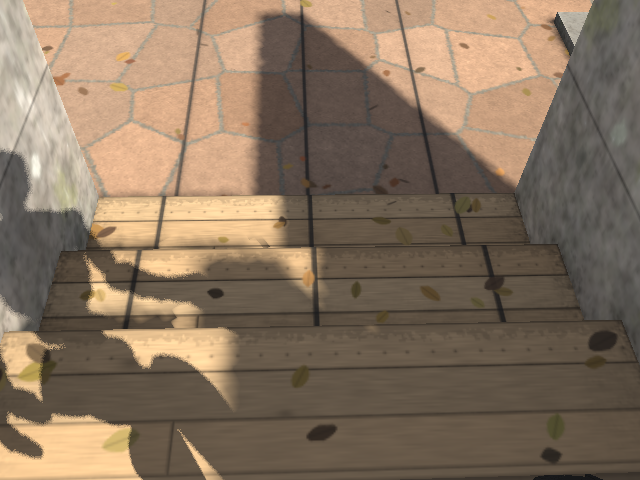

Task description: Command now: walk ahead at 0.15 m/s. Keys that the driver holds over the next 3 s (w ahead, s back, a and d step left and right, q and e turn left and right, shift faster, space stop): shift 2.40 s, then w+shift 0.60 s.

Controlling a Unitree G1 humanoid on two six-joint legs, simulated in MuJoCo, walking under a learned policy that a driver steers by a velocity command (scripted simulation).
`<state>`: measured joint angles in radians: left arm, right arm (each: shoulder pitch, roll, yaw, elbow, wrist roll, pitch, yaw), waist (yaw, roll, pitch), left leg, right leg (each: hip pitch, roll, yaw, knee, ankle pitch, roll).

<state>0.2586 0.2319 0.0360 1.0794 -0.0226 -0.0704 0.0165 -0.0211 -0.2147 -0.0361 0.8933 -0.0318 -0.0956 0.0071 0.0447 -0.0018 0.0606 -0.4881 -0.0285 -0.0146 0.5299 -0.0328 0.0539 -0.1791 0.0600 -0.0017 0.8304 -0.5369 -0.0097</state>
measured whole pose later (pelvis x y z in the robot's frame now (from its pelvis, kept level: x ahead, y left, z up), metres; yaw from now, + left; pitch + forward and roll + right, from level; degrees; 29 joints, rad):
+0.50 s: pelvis +0.09 -0.01 +0.01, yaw +1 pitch +0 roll +1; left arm 0.14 0.26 0.06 0.98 0.00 -0.09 -0.08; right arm 0.08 -0.28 -0.07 0.87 0.01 -0.09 0.08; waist 0.02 0.00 0.02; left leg -0.33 -0.06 -0.03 0.53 -0.21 0.03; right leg -0.19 -0.07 -0.02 0.56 -0.37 0.04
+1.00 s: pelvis +0.10 -0.03 +0.01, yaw +1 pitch -1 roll +1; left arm 0.09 0.32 0.07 0.96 0.00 -0.08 -0.08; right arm 0.11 -0.32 -0.07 0.93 0.01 -0.08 0.05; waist 0.00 0.00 0.04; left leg -0.28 -0.04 -0.04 0.52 -0.22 0.00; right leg -0.15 -0.05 -0.03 0.55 -0.38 0.01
